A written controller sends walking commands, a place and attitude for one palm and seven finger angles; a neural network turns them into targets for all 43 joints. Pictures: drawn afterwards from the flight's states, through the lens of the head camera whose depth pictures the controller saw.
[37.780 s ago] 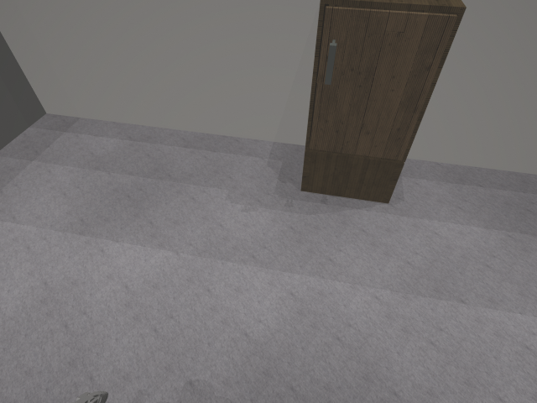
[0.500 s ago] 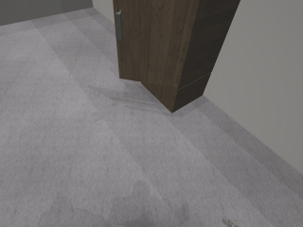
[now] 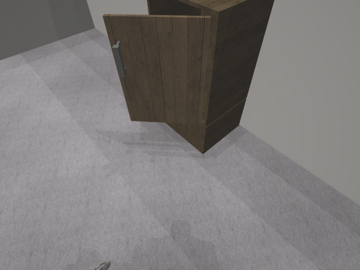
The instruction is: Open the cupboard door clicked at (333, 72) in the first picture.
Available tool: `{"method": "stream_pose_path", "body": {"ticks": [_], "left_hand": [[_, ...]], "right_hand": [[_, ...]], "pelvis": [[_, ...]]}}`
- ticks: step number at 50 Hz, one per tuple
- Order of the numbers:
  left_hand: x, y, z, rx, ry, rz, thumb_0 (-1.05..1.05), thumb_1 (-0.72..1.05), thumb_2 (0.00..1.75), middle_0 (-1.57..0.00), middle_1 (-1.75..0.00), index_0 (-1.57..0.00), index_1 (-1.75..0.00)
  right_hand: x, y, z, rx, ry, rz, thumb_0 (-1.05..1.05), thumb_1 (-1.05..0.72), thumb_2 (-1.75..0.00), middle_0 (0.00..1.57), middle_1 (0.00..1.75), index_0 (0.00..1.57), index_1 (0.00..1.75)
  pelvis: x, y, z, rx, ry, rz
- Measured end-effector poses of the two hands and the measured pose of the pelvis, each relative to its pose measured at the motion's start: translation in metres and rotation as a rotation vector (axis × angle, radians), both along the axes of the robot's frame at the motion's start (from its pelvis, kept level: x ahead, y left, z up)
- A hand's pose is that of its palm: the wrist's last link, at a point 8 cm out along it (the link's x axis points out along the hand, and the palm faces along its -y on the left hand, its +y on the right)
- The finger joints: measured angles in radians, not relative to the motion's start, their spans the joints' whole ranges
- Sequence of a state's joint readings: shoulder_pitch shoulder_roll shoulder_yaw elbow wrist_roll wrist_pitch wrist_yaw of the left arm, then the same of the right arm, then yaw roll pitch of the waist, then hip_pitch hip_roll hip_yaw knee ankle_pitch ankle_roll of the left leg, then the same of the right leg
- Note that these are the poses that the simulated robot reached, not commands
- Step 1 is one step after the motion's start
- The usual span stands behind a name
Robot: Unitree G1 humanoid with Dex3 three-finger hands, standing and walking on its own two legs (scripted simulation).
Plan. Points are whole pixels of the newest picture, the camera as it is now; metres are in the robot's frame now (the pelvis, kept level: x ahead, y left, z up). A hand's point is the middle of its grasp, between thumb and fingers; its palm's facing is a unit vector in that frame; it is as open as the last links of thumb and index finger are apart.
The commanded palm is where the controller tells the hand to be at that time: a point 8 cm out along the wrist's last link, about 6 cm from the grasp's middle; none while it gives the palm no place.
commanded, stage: take the last steps up to it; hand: left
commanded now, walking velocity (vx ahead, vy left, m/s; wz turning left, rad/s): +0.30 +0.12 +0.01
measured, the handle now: (120, 59) +0.93 +0.28 -0.04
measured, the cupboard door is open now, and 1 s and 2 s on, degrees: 43 43 43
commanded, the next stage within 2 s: come to a stop and stand still in 0.62 s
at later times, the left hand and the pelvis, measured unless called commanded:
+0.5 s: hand (84, 246) +0.21 +0.27 -0.17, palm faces +0.03 -0.99 -0.16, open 7.4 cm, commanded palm none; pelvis +0.19 +0.09 +0.00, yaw -3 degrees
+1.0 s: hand (101, 183) +0.41 +0.28 -0.19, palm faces -0.03 -0.98 -0.19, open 7.3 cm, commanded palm none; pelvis +0.33 +0.10 -0.01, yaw -4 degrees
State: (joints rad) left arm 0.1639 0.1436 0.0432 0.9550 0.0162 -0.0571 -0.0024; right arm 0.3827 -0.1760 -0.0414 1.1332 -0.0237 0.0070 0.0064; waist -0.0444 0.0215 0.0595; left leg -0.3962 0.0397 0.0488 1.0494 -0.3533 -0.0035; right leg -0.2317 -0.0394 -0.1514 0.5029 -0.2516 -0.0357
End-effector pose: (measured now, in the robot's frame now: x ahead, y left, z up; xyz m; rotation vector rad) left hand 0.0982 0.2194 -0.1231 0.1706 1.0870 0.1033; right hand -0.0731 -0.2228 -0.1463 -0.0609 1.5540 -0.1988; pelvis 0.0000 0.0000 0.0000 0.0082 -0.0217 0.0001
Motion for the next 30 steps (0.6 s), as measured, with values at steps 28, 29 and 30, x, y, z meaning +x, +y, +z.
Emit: {"method": "stream_pose_path", "body": {"ticks": [28,29,30], "left_hand": [[0.164,0.102,-0.012,-0.016,0.166,0.037,0.01,0.92,0.9,-0.2,-0.3,-0.2,-0.3],[0.182,0.102,-0.01,-0.011,0.144,0.023,0.01,0.92,0.9,-0.2,-0.3,-0.2,-0.3],[0.2,0.101,-0.008,-0.005,0.123,0.009,0.01,0.92,0.9,-0.2,-0.3,-0.2,-0.3]], "right_hand": [[0.301,0.08,0.017,-0.08,-0.281,0.074,-0.01,-0.95,-0.9,0.21,0.3,0.2,0.3],[0.297,0.08,0.015,-0.074,-0.254,0.062,0.0,-0.94,-0.9,0.21,0.3,0.2,0.3],[0.293,0.08,0.013,-0.066,-0.226,0.05,0.0,-0.94,-0.9,0.2,0.3,0.2,0.3]], "pelvis": [[0.211,0.093,0.006,0.009,0.022,-0.057],[0.218,0.092,0.006,0.012,0.021,-0.058],[0.225,0.091,0.005,0.015,0.02,-0.059]]}}
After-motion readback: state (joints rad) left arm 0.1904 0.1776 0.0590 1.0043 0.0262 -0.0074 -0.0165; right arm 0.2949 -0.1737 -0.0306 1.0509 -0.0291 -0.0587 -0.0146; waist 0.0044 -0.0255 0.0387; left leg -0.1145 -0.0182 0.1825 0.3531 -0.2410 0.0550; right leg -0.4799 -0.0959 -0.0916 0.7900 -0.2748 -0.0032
